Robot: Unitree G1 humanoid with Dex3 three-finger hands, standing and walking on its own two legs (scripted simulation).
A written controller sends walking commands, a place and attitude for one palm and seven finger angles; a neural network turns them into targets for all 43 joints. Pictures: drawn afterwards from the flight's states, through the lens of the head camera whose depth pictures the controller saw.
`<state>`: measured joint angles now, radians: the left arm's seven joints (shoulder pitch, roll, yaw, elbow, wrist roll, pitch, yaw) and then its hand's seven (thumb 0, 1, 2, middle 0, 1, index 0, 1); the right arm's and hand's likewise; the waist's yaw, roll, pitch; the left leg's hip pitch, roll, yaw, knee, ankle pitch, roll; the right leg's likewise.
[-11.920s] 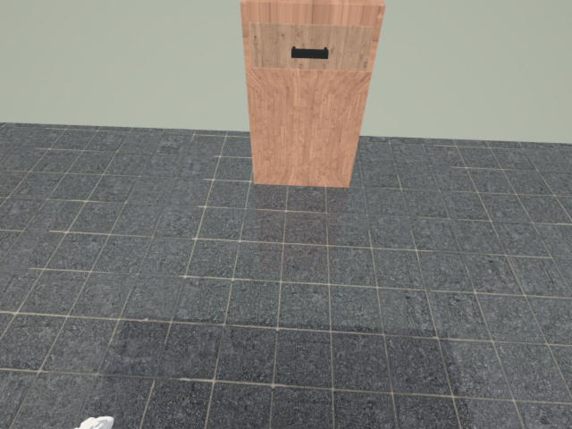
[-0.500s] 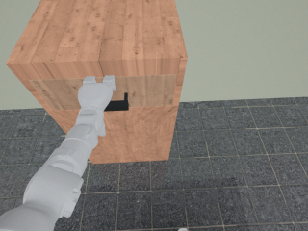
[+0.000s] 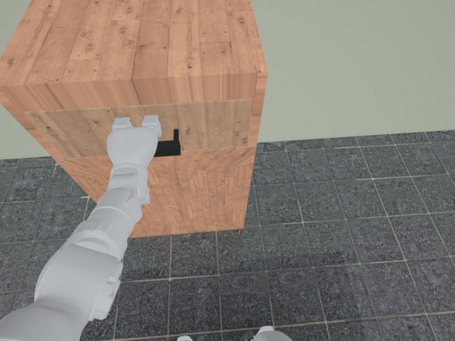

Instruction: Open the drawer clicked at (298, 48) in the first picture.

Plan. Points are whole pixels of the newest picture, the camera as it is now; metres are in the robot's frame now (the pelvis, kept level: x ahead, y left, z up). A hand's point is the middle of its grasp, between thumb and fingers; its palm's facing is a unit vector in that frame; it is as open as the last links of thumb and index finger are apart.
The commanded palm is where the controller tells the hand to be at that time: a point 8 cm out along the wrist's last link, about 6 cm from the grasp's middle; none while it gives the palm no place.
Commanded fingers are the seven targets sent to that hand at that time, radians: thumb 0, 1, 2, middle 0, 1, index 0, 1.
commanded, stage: lower the fingers behind the handle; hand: left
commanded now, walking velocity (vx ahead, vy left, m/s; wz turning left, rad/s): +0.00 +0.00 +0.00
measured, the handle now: (149, 142) +0.53 +0.15 -0.03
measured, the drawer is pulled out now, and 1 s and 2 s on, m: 0.00 0.00 0.01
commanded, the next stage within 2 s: close the thumb around the handle in 1.06 s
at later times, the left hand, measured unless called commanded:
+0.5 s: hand (148, 167) +0.47 +0.15 -0.05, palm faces -0.04 -0.03 -1.00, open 13.9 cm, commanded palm +0.45 +0.15 +0.01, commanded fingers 0.00 -0.50 0.30 -0.30 -1.20 -0.30 -1.20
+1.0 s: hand (147, 169) +0.47 +0.15 -0.05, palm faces -0.03 -0.03 -1.00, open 13.9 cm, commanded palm +0.44 +0.15 +0.00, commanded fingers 0.00 -0.50 0.30 -0.30 -1.20 -0.30 -1.20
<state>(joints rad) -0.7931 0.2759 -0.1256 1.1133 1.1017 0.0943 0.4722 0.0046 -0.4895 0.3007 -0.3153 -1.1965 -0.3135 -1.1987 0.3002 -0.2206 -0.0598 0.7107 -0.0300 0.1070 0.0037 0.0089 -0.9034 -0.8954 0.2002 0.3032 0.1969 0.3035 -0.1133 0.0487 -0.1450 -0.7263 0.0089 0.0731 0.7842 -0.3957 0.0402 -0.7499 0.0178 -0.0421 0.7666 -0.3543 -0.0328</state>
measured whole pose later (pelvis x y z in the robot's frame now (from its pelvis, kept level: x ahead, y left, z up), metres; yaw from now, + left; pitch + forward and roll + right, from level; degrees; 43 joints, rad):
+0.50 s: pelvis -0.01 +0.00 -0.02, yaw +0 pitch +24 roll -1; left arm -0.84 0.29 -0.10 1.15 1.12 0.08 0.52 0.00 -0.49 0.30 -0.32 -1.20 -0.31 -1.20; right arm 0.32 -0.22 -0.06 0.72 -0.05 0.08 0.02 0.01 -0.90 -0.90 0.20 0.30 0.20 0.30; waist -0.14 0.06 -0.18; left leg -0.91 0.01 0.07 0.94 -0.45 0.05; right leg -0.93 0.02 -0.05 0.91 -0.40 -0.03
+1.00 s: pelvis -0.01 +0.00 -0.03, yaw +0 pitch +24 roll -1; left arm -0.82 0.28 -0.12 1.12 1.11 0.08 0.52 0.00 -0.49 0.30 -0.28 -1.20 -0.31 -1.20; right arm 0.32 -0.23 -0.06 0.71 -0.05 0.08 0.02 0.01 -0.90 -0.90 0.20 0.30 0.20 0.30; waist -0.13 0.06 -0.18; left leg -0.93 0.02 0.06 0.97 -0.46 0.05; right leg -0.94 0.02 -0.05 0.93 -0.41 -0.03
